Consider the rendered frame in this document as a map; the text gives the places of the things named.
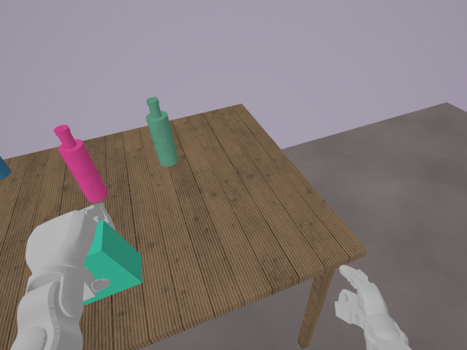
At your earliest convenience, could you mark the robot right hand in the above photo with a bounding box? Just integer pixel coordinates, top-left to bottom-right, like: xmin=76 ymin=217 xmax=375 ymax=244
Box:
xmin=335 ymin=265 xmax=389 ymax=329

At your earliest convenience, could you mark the robot left forearm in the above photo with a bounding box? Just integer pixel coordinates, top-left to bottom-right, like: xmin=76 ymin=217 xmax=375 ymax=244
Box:
xmin=10 ymin=265 xmax=85 ymax=350

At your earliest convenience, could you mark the sponge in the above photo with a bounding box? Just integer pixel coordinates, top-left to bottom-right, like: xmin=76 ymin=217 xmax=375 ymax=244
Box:
xmin=83 ymin=220 xmax=142 ymax=305

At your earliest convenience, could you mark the robot right forearm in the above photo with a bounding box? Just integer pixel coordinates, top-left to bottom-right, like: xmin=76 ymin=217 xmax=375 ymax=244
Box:
xmin=363 ymin=314 xmax=412 ymax=350

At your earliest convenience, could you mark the robot left hand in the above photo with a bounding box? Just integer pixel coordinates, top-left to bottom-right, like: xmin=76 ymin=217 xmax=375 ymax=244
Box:
xmin=26 ymin=202 xmax=116 ymax=301

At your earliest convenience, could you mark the table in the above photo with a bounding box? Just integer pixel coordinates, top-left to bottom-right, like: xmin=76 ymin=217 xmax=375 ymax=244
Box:
xmin=0 ymin=104 xmax=368 ymax=350

